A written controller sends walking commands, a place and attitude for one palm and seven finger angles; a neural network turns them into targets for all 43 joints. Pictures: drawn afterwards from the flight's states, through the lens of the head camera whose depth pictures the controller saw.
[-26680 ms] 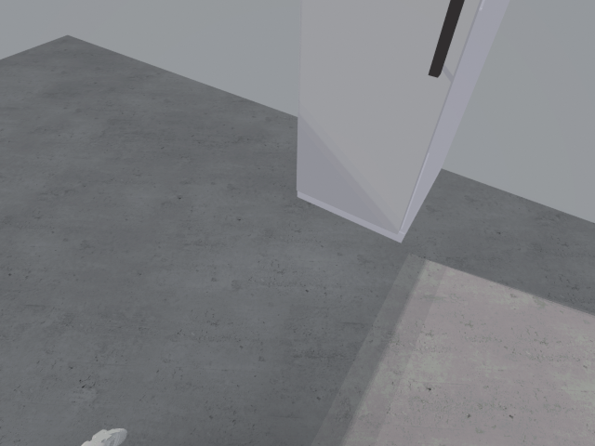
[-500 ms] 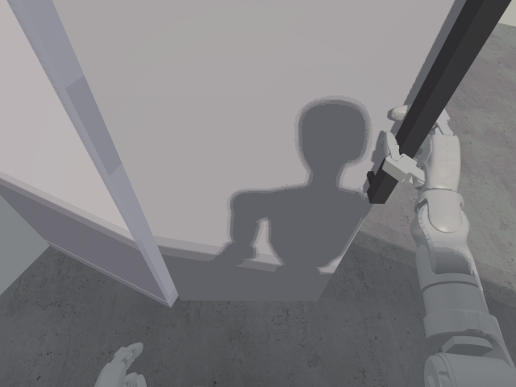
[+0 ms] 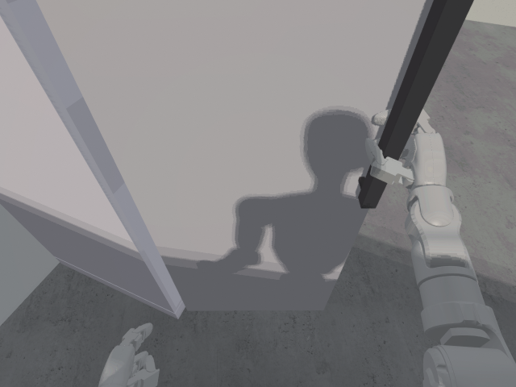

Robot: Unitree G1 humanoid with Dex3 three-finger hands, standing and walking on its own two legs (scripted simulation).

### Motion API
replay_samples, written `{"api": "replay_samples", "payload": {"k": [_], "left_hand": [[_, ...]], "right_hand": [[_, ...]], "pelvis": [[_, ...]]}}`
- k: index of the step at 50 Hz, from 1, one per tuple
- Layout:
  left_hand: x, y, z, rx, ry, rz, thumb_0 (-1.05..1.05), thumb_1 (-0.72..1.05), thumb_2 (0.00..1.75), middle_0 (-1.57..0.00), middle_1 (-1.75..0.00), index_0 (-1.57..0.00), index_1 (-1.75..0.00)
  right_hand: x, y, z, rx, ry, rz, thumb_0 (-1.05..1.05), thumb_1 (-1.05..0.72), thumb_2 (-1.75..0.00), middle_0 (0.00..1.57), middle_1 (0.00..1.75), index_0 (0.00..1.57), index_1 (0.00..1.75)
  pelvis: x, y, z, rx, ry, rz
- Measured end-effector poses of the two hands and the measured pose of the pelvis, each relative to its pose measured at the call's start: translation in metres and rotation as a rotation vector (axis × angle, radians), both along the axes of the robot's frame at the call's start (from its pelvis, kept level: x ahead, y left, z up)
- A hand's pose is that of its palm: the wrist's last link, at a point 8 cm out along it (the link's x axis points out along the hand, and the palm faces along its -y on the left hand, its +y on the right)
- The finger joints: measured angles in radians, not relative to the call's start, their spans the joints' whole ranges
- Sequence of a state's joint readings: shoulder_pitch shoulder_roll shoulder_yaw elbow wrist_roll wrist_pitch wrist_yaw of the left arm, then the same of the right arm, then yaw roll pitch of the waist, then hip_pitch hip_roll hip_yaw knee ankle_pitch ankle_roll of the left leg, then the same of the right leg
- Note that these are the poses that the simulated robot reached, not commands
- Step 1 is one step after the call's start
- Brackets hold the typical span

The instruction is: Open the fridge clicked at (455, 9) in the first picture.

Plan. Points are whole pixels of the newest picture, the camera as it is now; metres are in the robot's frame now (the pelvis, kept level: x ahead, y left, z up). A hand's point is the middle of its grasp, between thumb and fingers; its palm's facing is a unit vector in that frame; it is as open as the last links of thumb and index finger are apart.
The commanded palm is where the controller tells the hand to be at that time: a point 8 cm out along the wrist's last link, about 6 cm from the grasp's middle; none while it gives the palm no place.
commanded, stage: loosen the grip on the handle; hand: right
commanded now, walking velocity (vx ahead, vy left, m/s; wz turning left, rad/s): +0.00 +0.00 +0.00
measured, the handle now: (407, 86) +0.46 -0.16 +0.25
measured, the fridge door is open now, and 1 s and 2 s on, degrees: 66 65 65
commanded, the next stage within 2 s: slip the hand off the handle in 0.50 s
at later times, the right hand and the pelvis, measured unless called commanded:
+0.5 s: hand (381, 155) +0.42 -0.15 +0.16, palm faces +0.11 +0.99 -0.12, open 14.2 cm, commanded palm +0.39 -0.20 +0.16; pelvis +0.01 +0.02 +0.00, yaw -1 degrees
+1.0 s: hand (418, 157) +0.42 -0.20 +0.16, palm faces +0.16 +0.98 -0.12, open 14.7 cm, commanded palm +0.39 -0.25 +0.16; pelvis +0.02 +0.01 +0.00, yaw -2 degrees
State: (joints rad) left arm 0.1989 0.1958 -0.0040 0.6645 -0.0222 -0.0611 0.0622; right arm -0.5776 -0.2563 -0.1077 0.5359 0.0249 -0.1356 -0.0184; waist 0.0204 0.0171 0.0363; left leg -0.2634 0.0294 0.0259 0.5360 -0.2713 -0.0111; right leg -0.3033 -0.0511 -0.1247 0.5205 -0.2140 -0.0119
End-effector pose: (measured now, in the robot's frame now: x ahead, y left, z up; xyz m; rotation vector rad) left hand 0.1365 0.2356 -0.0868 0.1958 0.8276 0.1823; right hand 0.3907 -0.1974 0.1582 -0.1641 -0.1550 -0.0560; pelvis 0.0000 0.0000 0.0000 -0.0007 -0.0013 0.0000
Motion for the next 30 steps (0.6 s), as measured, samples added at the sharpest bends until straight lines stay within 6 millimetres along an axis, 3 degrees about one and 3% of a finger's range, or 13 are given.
{"api": "replay_samples", "payload": {"k": [6, 11, 15, 21, 30], "left_hand": [[-0.046, 0.023, -0.004, -0.001, 0.045, 0.017, 0.01, 0.90, 0.90, -0.20, -0.30, -0.20, -0.30], [-0.080, 0.042, -0.015, 0.002, 0.138, 0.057, 0.01, 0.90, 0.90, -0.20, -0.30, -0.20, -0.30], [-0.096, 0.051, -0.020, 0.002, 0.193, 0.084, 0.01, 0.90, 0.90, -0.20, -0.30, -0.20, -0.30], [-0.093, 0.052, -0.023, 0.001, 0.218, 0.095, 0.01, 0.90, 0.90, -0.20, -0.30, -0.20, -0.30], [-0.049, 0.038, -0.021, -0.019, 0.145, 0.045, 0.01, 0.90, 0.90, -0.20, -0.30, -0.20, -0.30]], "right_hand": [[0.001, -0.001, 0.008, 0.069, -0.020, -0.040, -0.02, -0.33, -0.66, 0.45, 1.40, 0.40, 1.40], [-0.001, 0.002, 0.007, 0.052, -0.038, -0.064, -0.01, 0.03, -0.47, 0.44, 1.39, 0.36, 1.37], [-0.003, 0.006, 0.003, 0.036, -0.034, -0.049, 0.00, 0.28, -0.34, 0.42, 1.36, 0.35, 1.34], [0.003, 0.000, 0.002, 0.027, -0.022, -0.056, -0.01, 0.47, -0.24, 0.37, 1.29, 0.32, 1.28], [0.003, -0.003, 0.000, 0.047, -0.036, -0.045, -0.01, 0.54, -0.20, 0.35, 1.22, 0.27, 1.18]], "pelvis": [[-0.004, 0.010, -0.001, 0.007, 0.007, -0.008], [-0.005, 0.015, -0.003, 0.007, 0.015, -0.012], [-0.003, 0.018, -0.002, 0.008, 0.019, -0.013], [0.001, 0.020, -0.001, 0.008, 0.023, -0.013], [0.012, 0.016, 0.000, 0.005, 0.032, -0.016]]}}
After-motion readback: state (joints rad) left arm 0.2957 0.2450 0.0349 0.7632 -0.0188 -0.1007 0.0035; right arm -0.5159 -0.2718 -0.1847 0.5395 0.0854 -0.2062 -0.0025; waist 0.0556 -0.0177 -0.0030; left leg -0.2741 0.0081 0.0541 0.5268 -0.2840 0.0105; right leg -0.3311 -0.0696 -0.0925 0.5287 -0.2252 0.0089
